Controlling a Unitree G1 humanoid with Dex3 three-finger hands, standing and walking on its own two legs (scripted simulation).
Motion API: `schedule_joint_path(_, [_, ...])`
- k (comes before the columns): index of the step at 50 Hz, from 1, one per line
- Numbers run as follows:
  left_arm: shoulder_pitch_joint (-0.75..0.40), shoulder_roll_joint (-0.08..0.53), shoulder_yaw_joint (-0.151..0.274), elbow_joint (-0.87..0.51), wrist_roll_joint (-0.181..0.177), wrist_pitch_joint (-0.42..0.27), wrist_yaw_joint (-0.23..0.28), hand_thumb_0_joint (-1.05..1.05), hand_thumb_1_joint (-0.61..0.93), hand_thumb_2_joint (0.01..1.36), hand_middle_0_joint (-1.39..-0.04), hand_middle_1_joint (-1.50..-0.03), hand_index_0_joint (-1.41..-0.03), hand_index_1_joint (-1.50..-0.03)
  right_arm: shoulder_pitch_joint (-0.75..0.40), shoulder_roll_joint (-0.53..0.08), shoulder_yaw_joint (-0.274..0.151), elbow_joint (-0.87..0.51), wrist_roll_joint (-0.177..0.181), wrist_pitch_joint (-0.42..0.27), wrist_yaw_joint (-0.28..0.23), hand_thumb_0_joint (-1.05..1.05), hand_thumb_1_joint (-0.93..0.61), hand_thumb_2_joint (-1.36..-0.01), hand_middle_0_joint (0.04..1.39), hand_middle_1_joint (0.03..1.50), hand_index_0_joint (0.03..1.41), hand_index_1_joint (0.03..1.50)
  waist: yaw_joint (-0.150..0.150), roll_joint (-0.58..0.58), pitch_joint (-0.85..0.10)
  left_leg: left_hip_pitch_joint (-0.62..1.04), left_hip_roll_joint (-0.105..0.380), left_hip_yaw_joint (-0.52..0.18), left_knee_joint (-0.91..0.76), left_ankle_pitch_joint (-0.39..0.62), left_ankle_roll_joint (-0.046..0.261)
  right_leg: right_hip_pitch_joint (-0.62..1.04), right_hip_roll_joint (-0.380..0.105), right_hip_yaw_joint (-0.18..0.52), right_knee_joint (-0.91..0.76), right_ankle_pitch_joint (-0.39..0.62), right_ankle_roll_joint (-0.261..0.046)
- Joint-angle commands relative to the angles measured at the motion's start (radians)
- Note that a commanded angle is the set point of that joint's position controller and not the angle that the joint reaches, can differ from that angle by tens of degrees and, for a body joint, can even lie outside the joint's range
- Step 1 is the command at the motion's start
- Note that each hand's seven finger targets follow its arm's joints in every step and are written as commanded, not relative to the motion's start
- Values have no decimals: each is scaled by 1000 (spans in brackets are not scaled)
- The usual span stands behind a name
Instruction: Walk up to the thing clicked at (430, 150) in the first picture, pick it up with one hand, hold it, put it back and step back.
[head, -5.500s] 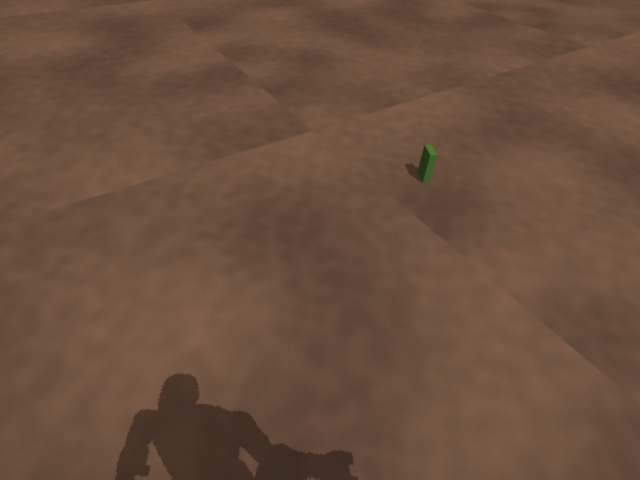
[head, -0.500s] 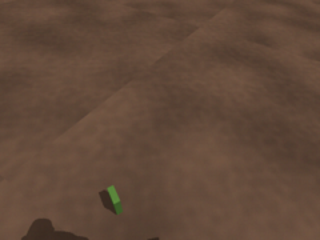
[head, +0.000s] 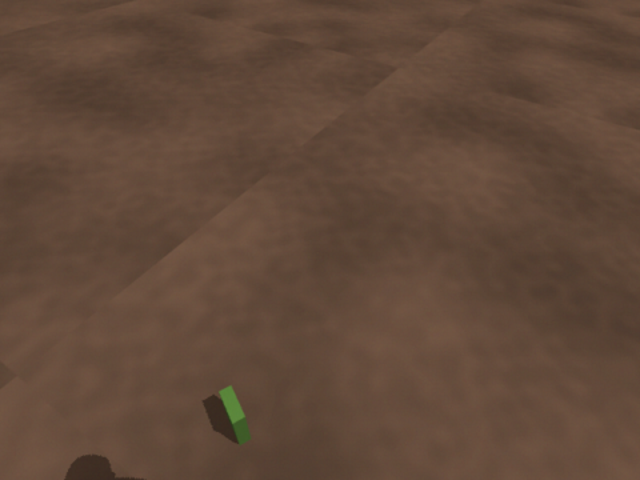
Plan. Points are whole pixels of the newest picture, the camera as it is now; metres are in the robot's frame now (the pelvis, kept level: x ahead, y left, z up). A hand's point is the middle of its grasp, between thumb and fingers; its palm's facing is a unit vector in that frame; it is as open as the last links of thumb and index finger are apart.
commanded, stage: walk up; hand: left
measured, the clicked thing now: (235, 416) +0.47 +0.23 -0.69
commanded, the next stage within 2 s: stand in 0.34 s
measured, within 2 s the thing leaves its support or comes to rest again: neither
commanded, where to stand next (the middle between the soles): +0.06 +0.00 m, yaw +0 degrees
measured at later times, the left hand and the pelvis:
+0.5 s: hand out of the picture +0.09 +0.25 -0.16, palm faces -0.03 -0.94 -0.33, open 7.3 cm; pelvis +0.02 +0.00 +0.00, yaw +0 degrees
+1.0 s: hand out of the picture +0.11 +0.24 -0.15, palm faces -0.04 -0.94 -0.33, open 7.3 cm; pelvis +0.03 -0.01 +0.00, yaw -1 degrees
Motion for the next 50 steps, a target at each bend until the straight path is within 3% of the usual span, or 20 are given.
schedule_joint_path(1, [-43,219,41,-57,2,-18,17,0,900,900,-200,-300,-200,-300,-69,-214,-34,-61,1,-28,-18,0,-900,-900,200,300,200,300,6,22,-56,-30,114,-136,-101,-121,23,1,-107,125,-93,-91,-26])
schedule_joint_path(4, [-41,217,44,-57,3,-17,16,0,900,900,-200,-300,-200,-300,-63,-212,-33,-64,1,-30,-18,0,-900,-900,200,300,200,300,6,38,-62,-42,117,-141,-106,-133,22,18,-105,118,-82,-74,-25])
schedule_joint_path(9, [-48,211,45,-58,2,-15,17,0,900,900,-200,-300,-200,-300,-50,-213,-35,-64,2,-35,-22,0,-900,-900,200,300,200,300,2,30,-90,-24,118,-130,-86,-30,21,40,-109,115,-72,1,-24])
schedule_joint_path(16, [-49,203,43,-53,1,-16,19,0,900,900,-200,-300,-200,-300,-45,-207,-40,-65,4,-31,-24,0,-900,-900,200,300,200,300,-5,-1,-90,17,116,-116,-63,48,22,20,-110,111,-81,20,-21])
schedule_joint_path(17, [-45,201,34,-60,5,-15,20,0,900,900,-200,-300,-200,-300,-37,-204,-37,-67,-4,-30,-25,0,-900,-900,200,300,200,300,-10,-16,-93,28,119,-111,-78,10,15,5,-115,115,-81,-25,-19])
schedule_joint_path(21, [-61,208,34,-69,5,-16,20,0,900,900,-200,-300,-200,-300,-40,-204,-38,-67,-6,-31,-26,0,-900,-900,200,300,200,300,-13,-5,-95,42,120,-106,-73,48,13,2,-117,118,-73,7,-20])
schedule_joint_path(28, [-34,206,29,-68,6,-16,21,0,900,900,-200,-300,-200,-300,-42,-207,-39,-73,-4,-29,-24,0,-900,-900,200,300,200,300,-11,-1,-59,29,116,-104,-83,-7,13,-20,-111,116,-83,-32,-16])
schedule_joint_path(35, [-45,213,32,-79,4,-20,24,0,900,900,-200,-300,-200,-300,-58,-202,-38,-79,-3,-33,-25,0,-900,-900,200,300,200,300,-10,-7,-104,80,126,-96,-60,121,14,16,-120,118,-70,75,-17])
schedule_joint_path(50, [-34,211,30,-86,4,-15,25,0,900,900,-200,-300,-200,-300,-53,-209,-37,-77,-1,-28,-29,0,-900,-900,200,300,200,300,-8,-8,-94,83,125,-87,-64,105,10,26,-118,121,-84,81,-19])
